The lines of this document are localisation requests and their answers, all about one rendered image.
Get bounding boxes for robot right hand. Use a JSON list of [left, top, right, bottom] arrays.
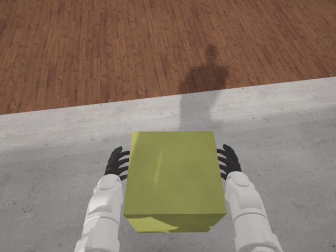
[[216, 144, 242, 180]]

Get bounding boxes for carton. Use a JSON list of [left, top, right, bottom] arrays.
[[123, 131, 227, 233]]

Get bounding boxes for robot left hand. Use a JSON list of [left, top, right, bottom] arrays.
[[104, 146, 130, 181]]

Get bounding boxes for left robot forearm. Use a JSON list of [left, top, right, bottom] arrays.
[[74, 174, 123, 252]]

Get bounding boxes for right robot forearm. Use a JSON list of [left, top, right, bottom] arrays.
[[225, 171, 283, 252]]

